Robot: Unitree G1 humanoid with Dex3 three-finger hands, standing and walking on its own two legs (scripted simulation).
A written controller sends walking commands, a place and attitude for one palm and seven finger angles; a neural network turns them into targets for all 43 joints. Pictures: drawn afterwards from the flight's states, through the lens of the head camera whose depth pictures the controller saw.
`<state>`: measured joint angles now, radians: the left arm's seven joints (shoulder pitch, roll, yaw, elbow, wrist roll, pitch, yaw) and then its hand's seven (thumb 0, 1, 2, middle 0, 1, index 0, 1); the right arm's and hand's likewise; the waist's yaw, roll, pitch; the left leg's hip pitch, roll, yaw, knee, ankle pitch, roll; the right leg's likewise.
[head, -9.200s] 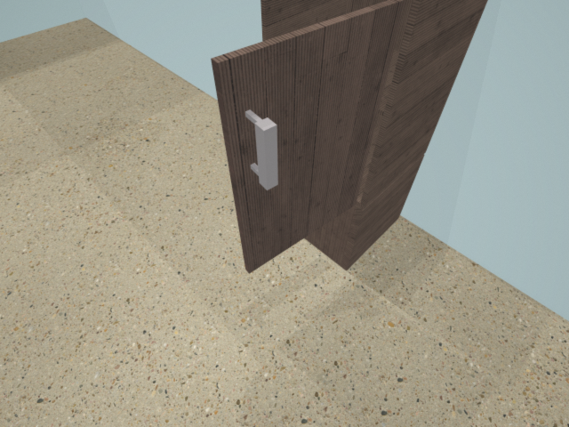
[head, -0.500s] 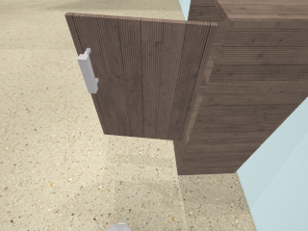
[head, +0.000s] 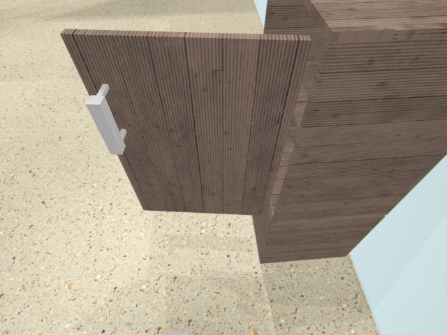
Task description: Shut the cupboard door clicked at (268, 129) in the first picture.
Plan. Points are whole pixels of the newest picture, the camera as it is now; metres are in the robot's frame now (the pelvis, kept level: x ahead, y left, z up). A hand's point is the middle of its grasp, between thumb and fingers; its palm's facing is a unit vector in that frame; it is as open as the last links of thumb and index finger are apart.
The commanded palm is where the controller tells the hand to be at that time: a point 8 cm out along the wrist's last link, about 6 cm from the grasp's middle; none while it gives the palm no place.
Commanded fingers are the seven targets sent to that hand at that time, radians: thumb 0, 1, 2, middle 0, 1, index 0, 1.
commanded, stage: come to a stop and stand still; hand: left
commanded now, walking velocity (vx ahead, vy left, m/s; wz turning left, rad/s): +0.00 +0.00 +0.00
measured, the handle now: (111, 120) +0.49 +0.27 +0.10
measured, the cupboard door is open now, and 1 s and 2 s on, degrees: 82 82 82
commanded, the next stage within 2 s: look again from close up in 0.90 s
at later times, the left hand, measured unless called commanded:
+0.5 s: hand out of the picture +0.02 +0.19 -0.16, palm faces -0.02 -0.98 -0.22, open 7.3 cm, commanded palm none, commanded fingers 0.00 0.90 0.90 -0.20 -0.30 -0.20 -0.30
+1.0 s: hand out of the picture -0.05 +0.18 -0.16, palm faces +0.01 -0.98 -0.18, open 7.4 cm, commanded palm none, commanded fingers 0.00 0.90 0.90 -0.20 -0.30 -0.20 -0.30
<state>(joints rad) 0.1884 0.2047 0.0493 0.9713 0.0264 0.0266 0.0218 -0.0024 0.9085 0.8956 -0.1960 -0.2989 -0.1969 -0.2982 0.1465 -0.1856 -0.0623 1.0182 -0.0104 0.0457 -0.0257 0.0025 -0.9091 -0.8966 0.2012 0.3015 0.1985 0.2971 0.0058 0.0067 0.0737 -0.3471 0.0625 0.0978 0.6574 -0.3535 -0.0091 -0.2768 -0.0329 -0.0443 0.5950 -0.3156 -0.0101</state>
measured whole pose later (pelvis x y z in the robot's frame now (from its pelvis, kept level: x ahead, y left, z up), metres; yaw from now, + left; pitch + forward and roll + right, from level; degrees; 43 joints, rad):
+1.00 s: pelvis -0.03 +0.02 +0.01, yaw +0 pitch -2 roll +0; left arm 0.34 0.15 -0.03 1.10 0.01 -0.01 0.03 0.00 0.91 0.90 -0.20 -0.30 -0.20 -0.30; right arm 0.31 -0.16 0.01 1.10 -0.01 -0.01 -0.01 0.01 -0.90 -0.90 0.20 0.30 0.19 0.30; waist 0.00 -0.01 0.03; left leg -0.17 -0.03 0.08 0.42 -0.22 0.05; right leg -0.22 -0.05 -0.03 0.44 -0.19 0.02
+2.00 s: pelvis +0.00 +0.03 +0.01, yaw +0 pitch -1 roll +0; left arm 0.36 0.16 0.04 1.06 0.02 0.02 0.03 0.00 0.91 0.90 -0.20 -0.30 -0.20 -0.30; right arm 0.34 -0.15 -0.01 1.09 -0.02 0.00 -0.01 0.00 -0.90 -0.90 0.20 0.30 0.19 0.30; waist 0.02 -0.04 0.02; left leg -0.18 -0.05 0.08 0.52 -0.32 0.08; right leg -0.24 -0.07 -0.04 0.57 -0.33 0.00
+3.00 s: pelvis +0.01 +0.01 +0.01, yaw +0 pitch -1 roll +0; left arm 0.34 0.11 -0.03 1.13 0.01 -0.03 0.05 0.00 0.91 0.90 -0.20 -0.30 -0.20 -0.30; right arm 0.31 -0.13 0.01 1.11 0.00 -0.02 -0.03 0.00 -0.90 -0.90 0.20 0.30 0.19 0.30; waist 0.00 0.00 0.05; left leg -0.13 -0.03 0.06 0.45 -0.30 0.04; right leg -0.25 0.00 -0.05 0.46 -0.18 -0.03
